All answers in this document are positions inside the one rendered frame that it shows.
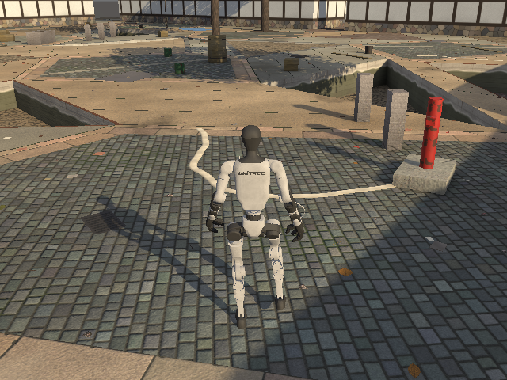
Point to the robot left hand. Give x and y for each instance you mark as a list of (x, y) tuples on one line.
[(217, 221)]

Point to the right robot forearm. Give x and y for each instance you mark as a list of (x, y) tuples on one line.
[(292, 211)]

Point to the left robot upper arm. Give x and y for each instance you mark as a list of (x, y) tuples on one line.
[(222, 182)]

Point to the robot right hand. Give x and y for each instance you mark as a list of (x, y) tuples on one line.
[(297, 229)]

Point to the right robot upper arm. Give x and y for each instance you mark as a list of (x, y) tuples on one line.
[(281, 180)]

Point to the left robot forearm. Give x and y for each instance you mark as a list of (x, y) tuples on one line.
[(213, 209)]

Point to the robot right shin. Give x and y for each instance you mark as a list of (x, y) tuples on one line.
[(278, 274)]

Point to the robot right thigh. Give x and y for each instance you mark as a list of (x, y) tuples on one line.
[(272, 232)]

